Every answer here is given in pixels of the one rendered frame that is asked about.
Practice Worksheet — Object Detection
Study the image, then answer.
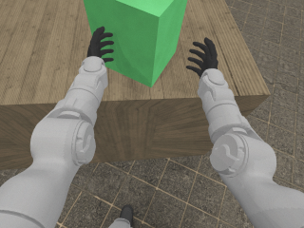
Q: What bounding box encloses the carton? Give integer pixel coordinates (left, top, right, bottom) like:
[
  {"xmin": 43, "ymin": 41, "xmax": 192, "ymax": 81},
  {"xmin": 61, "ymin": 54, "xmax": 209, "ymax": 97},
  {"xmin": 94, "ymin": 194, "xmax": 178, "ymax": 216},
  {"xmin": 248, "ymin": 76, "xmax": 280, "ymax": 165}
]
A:
[{"xmin": 84, "ymin": 0, "xmax": 187, "ymax": 87}]

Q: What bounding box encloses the left robot forearm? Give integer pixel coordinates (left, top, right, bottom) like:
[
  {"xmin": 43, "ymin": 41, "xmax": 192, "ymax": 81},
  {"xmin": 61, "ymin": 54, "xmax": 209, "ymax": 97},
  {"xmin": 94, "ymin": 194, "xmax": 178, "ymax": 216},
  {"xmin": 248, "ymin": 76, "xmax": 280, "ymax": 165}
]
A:
[{"xmin": 30, "ymin": 56, "xmax": 108, "ymax": 156}]

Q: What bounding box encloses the robot left shin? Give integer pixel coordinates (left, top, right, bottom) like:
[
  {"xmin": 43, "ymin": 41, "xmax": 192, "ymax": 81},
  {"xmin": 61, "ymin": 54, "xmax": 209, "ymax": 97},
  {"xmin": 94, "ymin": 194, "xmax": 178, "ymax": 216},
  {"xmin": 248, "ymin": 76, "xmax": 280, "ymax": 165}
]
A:
[{"xmin": 114, "ymin": 218, "xmax": 130, "ymax": 225}]

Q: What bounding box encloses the left robot foot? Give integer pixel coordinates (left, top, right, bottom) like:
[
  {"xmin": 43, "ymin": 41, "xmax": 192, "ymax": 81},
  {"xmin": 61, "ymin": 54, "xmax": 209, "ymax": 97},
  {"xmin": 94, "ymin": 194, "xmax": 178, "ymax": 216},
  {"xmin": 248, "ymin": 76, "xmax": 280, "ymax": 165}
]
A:
[{"xmin": 120, "ymin": 204, "xmax": 134, "ymax": 227}]

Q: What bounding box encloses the pedestal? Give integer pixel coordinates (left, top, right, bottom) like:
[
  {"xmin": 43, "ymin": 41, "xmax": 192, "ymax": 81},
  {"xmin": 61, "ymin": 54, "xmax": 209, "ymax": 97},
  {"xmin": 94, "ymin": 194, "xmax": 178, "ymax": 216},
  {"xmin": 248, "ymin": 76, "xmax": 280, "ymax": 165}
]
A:
[{"xmin": 0, "ymin": 0, "xmax": 271, "ymax": 170}]

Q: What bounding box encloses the right robot hand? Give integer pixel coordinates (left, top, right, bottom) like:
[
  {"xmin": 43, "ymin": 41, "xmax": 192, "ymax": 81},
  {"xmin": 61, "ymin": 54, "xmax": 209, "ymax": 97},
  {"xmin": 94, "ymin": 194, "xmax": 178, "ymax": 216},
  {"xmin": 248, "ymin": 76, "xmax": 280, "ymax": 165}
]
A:
[{"xmin": 186, "ymin": 37, "xmax": 219, "ymax": 78}]

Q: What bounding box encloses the robot right upper arm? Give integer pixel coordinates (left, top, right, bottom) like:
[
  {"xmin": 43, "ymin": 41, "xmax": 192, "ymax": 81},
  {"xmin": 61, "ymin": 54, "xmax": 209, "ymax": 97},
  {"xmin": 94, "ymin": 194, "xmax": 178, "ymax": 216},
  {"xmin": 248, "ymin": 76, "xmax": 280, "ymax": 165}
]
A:
[{"xmin": 209, "ymin": 132, "xmax": 304, "ymax": 228}]

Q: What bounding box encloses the right robot forearm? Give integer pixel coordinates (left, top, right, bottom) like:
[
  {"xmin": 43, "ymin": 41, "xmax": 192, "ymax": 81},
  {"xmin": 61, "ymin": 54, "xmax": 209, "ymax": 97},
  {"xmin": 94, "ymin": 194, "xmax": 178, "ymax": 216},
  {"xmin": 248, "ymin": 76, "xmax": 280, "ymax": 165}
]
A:
[{"xmin": 197, "ymin": 68, "xmax": 264, "ymax": 144}]

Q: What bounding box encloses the robot left upper arm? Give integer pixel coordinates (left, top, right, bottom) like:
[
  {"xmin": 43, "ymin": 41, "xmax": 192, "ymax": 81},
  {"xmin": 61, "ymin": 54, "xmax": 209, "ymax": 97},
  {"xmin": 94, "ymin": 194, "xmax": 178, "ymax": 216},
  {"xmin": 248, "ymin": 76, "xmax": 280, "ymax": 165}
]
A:
[{"xmin": 0, "ymin": 118, "xmax": 96, "ymax": 228}]

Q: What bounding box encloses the left robot hand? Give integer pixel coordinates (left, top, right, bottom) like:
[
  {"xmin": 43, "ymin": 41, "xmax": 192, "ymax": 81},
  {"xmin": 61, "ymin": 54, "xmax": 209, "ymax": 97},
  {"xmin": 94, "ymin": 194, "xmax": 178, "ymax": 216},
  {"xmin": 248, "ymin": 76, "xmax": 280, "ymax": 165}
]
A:
[{"xmin": 86, "ymin": 26, "xmax": 114, "ymax": 63}]

